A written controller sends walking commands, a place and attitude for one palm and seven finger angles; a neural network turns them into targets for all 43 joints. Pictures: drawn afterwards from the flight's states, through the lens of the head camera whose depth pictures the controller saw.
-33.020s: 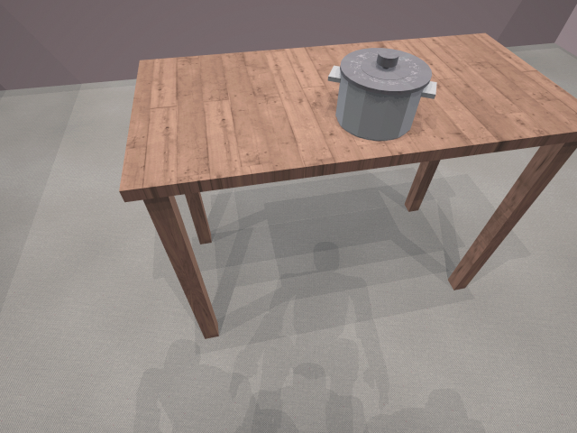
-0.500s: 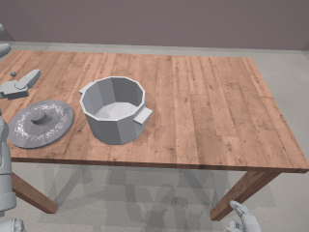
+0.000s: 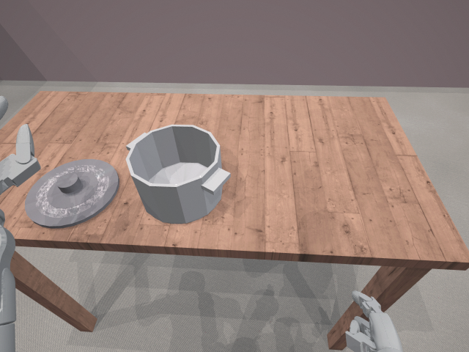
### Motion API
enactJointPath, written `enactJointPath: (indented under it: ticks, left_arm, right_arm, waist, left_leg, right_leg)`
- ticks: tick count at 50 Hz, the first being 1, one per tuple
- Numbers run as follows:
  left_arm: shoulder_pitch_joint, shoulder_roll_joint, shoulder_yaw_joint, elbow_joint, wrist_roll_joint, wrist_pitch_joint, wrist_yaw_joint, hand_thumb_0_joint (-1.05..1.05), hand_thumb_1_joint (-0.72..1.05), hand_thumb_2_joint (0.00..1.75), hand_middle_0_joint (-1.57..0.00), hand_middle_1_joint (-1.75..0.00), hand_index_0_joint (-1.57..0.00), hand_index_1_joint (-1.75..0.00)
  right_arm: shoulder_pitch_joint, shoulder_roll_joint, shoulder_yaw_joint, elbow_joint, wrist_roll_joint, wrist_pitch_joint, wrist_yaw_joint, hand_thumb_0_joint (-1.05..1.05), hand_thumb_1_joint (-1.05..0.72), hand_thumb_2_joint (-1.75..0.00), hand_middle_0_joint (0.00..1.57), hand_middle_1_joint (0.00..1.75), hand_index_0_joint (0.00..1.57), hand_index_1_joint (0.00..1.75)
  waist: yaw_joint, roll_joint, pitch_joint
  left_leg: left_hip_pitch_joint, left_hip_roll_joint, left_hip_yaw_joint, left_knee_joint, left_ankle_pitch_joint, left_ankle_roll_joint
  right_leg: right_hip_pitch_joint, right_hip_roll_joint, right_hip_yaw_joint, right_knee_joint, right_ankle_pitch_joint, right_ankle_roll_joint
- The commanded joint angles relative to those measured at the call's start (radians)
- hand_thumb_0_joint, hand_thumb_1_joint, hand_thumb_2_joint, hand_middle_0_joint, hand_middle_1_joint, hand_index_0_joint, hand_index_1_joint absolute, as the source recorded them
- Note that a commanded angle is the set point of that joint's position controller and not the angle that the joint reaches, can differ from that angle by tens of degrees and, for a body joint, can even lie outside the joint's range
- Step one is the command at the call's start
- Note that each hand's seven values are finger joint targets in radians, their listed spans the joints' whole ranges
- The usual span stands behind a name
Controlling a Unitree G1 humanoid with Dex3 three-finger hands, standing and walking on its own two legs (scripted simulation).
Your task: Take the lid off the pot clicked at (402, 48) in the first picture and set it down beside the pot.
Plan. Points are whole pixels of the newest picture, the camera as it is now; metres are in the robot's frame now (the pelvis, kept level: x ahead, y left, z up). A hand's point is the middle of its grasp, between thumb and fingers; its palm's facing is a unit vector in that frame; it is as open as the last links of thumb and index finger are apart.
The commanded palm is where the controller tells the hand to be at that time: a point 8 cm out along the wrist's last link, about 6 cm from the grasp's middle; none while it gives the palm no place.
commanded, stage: draw the hand back to the body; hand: left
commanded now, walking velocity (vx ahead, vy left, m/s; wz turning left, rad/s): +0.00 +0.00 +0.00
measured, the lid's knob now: (69, 183) +0.40 +0.40 +0.04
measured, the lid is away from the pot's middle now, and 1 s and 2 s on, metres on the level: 0.23 0.23 0.23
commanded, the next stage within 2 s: step back with the hand held close in 0.90 s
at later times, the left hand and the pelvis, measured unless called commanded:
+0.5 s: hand (10, 206) +0.21 +0.27 +0.23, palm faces +0.47 -0.83 -0.29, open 7.4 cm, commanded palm +0.14 +0.31 +0.23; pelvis -0.01 +0.02 +0.00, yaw +0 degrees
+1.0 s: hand (1, 241) +0.17 +0.26 +0.22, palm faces +0.45 -0.82 -0.34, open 7.4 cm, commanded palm +0.11 +0.30 +0.23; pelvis -0.02 +0.02 +0.00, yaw +1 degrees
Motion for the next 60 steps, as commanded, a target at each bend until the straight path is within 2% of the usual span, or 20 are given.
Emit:
enactJointPath:
  ticks: [1,4,7,9,14,17,20,26,29,35,38,40,44,50,51,52,53,54,57,60]
  left_arm:
    - [-0.225,0.256,0.084,-0.282,0.000,-0.075,0.008,0.00,0.88,0.90,-0.20,-0.31,-0.20,-0.31]
    - [-0.190,0.228,0.067,-0.303,0.000,-0.072,0.007,0.00,0.90,0.90,-0.20,-0.30,-0.20,-0.30]
    - [-0.127,0.220,0.069,-0.286,-0.003,-0.065,0.006,0.00,0.90,0.90,-0.20,-0.30,-0.20,-0.30]
    - [-0.115,0.207,0.059,-0.352,-0.002,-0.074,0.003,0.00,0.90,0.90,-0.20,-0.30,-0.20,-0.30]
    - [-0.039,0.190,0.055,-0.427,0.003,-0.082,0.008,0.00,0.90,0.90,-0.20,-0.30,-0.20,-0.30]
    - [0.028,0.180,0.053,-0.406,0.000,-0.072,0.005,0.00,0.90,0.90,-0.20,-0.30,-0.20,-0.30]
    - [0.063,0.168,0.042,-0.464,0.004,-0.081,0.002,0.00,0.90,0.90,-0.20,-0.30,-0.20,-0.30]
    - [0.162,0.152,0.033,-0.559,0.012,-0.088,0.006,0.00,0.90,0.90,-0.20,-0.30,-0.20,-0.30]
    - [0.202,0.134,0.023,-0.558,0.008,-0.083,0.005,0.00,0.90,0.90,-0.20,-0.30,-0.20,-0.30]
    - [0.312,0.130,0.020,-0.641,0.019,-0.090,0.011,0.00,0.90,0.90,-0.20,-0.30,-0.20,-0.30]
    - [0.321,0.125,0.012,-0.662,0.021,-0.088,0.011,0.00,0.90,0.90,-0.20,-0.30,-0.20,-0.30]
    - [0.310,0.126,0.018,-0.652,0.025,-0.089,0.017,0.00,0.90,0.90,-0.20,-0.30,-0.20,-0.30]
    - [0.304,0.094,-0.017,-0.667,0.027,-0.085,0.013,0.00,0.90,0.90,-0.20,-0.30,-0.20,-0.30]
    - [0.339,0.116,0.007,-0.651,0.030,-0.082,0.019,0.00,0.90,0.90,-0.20,-0.30,-0.20,-0.30]
    - [0.129,0.271,0.144,-0.791,0.030,-0.150,0.031,0.00,0.90,0.90,-0.20,-0.30,-0.20,-0.30]
    - [0.249,0.199,0.107,-0.665,0.031,-0.166,0.032,0.00,0.90,0.90,-0.20,-0.30,-0.20,-0.30]
    - [0.334,0.148,0.068,-0.616,0.038,-0.160,0.026,0.00,0.90,0.90,-0.20,-0.30,-0.20,-0.30]
    - [0.341,0.136,0.059,-0.642,0.038,-0.166,0.020,0.00,0.90,0.90,-0.20,-0.30,-0.20,-0.30]
    - [0.430,0.125,0.046,-0.640,0.049,-0.165,0.011,0.00,0.90,0.90,-0.20,-0.30,-0.20,-0.30]
    - [0.515,0.149,0.076,-0.673,0.049,-0.165,0.012,0.00,0.90,0.90,-0.20,-0.30,-0.20,-0.30]
  right_arm:
    - [-0.129,-0.109,-0.038,-0.157,-0.004,-0.056,-0.012,0.00,-0.90,-0.90,0.20,0.30,0.20,0.30]
    - [-0.133,-0.103,-0.034,-0.155,-0.005,-0.057,-0.010,0.00,-0.90,-0.90,0.20,0.30,0.20,0.30]
    - [-0.139,-0.103,-0.033,-0.156,-0.010,-0.052,-0.013,0.00,-0.90,-0.90,0.20,0.30,0.20,0.30]
    - [-0.149,-0.096,-0.031,-0.162,-0.011,-0.055,-0.010,0.00,-0.90,-0.90,0.20,0.30,0.20,0.30]
    - [-0.151,-0.091,-0.028,-0.163,-0.020,-0.064,-0.006,0.00,-0.90,-0.90,0.20,0.30,0.20,0.30]
    - [-0.153,-0.094,-0.030,-0.165,-0.022,-0.057,-0.006,0.00,-0.90,-0.90,0.20,0.30,0.20,0.30]
    - [-0.160,-0.091,-0.029,-0.169,-0.023,-0.059,-0.002,0.00,-0.90,-0.90,0.20,0.30,0.20,0.30]
    - [-0.153,-0.083,-0.028,-0.173,-0.031,-0.072,0.004,0.00,-0.90,-0.90,0.20,0.30,0.20,0.30]
    - [-0.153,-0.083,-0.028,-0.176,-0.029,-0.068,0.007,0.00,-0.90,-0.90,0.20,0.30,0.20,0.30]
    - [-0.148,-0.080,-0.026,-0.187,-0.037,-0.078,0.009,0.00,-0.90,-0.90,0.20,0.30,0.20,0.30]
    - [-0.147,-0.078,-0.028,-0.190,-0.034,-0.078,0.005,0.00,-0.90,-0.90,0.20,0.30,0.20,0.30]
    - [-0.143,-0.077,-0.027,-0.184,-0.036,-0.078,0.003,0.00,-0.90,-0.90,0.20,0.30,0.20,0.30]
    - [-0.144,-0.074,-0.024,-0.188,-0.034,-0.077,0.005,0.00,-0.90,-0.90,0.20,0.30,0.20,0.30]
    - [-0.142,-0.073,-0.023,-0.188,-0.041,-0.077,0.002,0.00,-0.90,-0.90,0.20,0.30,0.20,0.30]
    - [-0.135,-0.097,-0.017,-0.255,-0.019,-0.057,0.000,0.00,-0.90,-0.90,0.20,0.30,0.20,0.30]
    - [-0.111,-0.083,-0.018,-0.226,-0.029,-0.046,-0.008,0.00,-0.90,-0.90,0.20,0.30,0.20,0.30]
    - [-0.096,-0.085,-0.025,-0.232,-0.027,-0.037,-0.004,0.00,-0.90,-0.90,0.20,0.30,0.20,0.30]
    - [-0.105,-0.081,-0.024,-0.241,-0.024,-0.029,0.004,0.00,-0.90,-0.90,0.20,0.30,0.20,0.30]
    - [-0.077,-0.097,-0.044,-0.263,-0.022,-0.007,0.004,0.00,-0.90,-0.90,0.20,0.30,0.20,0.30]
    - [-0.068,-0.100,-0.053,-0.283,-0.016,0.014,0.008,0.00,-0.90,-0.90,0.20,0.30,0.20,0.30]
  waist:
    - [-0.002,0.029,-0.208]
    - [-0.008,0.031,-0.184]
    - [0.003,-0.027,-0.146]
    - [-0.001,0.028,-0.168]
    - [0.006,0.038,-0.174]
    - [0.013,-0.030,-0.119]
    - [0.013,0.031,-0.123]
    - [0.018,0.053,-0.128]
    - [0.009,-0.009,-0.087]
    - [0.022,0.035,-0.091]
    - [0.019,-0.007,-0.081]
    - [0.017,0.032,-0.077]
    - [0.008,0.017,-0.064]
    - [0.023,0.009,-0.073]
    - [-0.023,0.024,-0.020]
    - [-0.024,-0.060,-0.029]
    - [-0.031,-0.082,-0.050]
    - [-0.035,-0.038,-0.082]
    - [-0.037,-0.048,-0.164]
    - [-0.036,-0.024,-0.223]
  left_leg:
    - [0.077,0.006,0.009,-0.024,0.343,0.029]
    - [0.077,0.005,0.004,-0.029,0.326,0.026]
    - [0.050,0.007,-0.001,-0.042,0.284,0.028]
    - [0.068,0.005,-0.003,-0.040,0.288,0.026]
    - [0.075,0.010,-0.018,-0.041,0.304,0.018]
    - [0.033,0.013,-0.025,-0.053,0.271,0.020]
    - [0.036,0.012,-0.027,-0.049,0.260,0.016]
    - [0.036,0.016,-0.037,-0.048,0.267,0.008]
    - [0.015,0.017,-0.045,-0.055,0.222,0.008]
    - [-0.002,0.018,-0.053,-0.050,0.216,0.001]
    - [-0.003,0.020,-0.051,-0.048,0.215,0.003]
    - [-0.008,0.016,-0.051,-0.044,0.213,0.000]
    - [0.007,0.018,-0.057,-0.049,0.204,0.000]
    - [-0.003,0.017,-0.054,-0.043,0.221,0.001]
    - [-0.075,0.036,-0.091,-0.028,0.129,0.029]
    - [-0.077,0.035,-0.109,-0.019,0.135,0.034]
    - [-0.058,0.036,-0.101,-0.001,0.172,0.038]
    - [-0.043,0.039,-0.094,0.006,0.219,0.037]
    - [-0.046,0.062,-0.091,0.035,0.395,0.040]
    - [-0.051,0.085,-0.103,0.054,0.506,0.040]
  right_leg:
    - [0.057,-0.034,-0.002,-0.029,0.326,-0.022]
    - [0.045,-0.031,-0.003,-0.034,0.294,-0.023]
    - [0.041,-0.029,-0.006,-0.046,0.259,-0.022]
    - [0.047,-0.032,-0.001,-0.042,0.256,-0.024]
    - [0.054,-0.028,-0.003,-0.033,0.247,-0.029]
    - [0.046,-0.026,-0.007,-0.042,0.225,-0.028]
    - [0.041,-0.030,-0.003,-0.043,0.207,-0.031]
    - [0.049,-0.029,-0.004,-0.035,0.198,-0.033]
    - [0.030,-0.024,-0.007,-0.046,0.157,-0.032]
    - [0.037,-0.026,-0.004,-0.038,0.151,-0.037]
    - [0.035,-0.024,-0.003,-0.042,0.153,-0.034]
    - [0.028,-0.026,-0.001,-0.039,0.152,-0.036]
    - [0.017,-0.021,-0.004,-0.040,0.130,-0.035]
    - [0.032,-0.025,0.000,-0.039,0.156,-0.036]
    - [-0.051,-0.082,0.124,-0.066,0.208,-0.030]
    - [-0.053,-0.101,0.120,-0.063,0.223,-0.031]
    - [-0.066,-0.110,0.131,-0.061,0.253,-0.028]
    - [-0.054,-0.113,0.123,-0.044,0.292,-0.028]
    - [-0.021,-0.123,0.098,0.007,0.428,-0.011]
    - [-0.017,-0.121,0.086,0.050,0.446,-0.005]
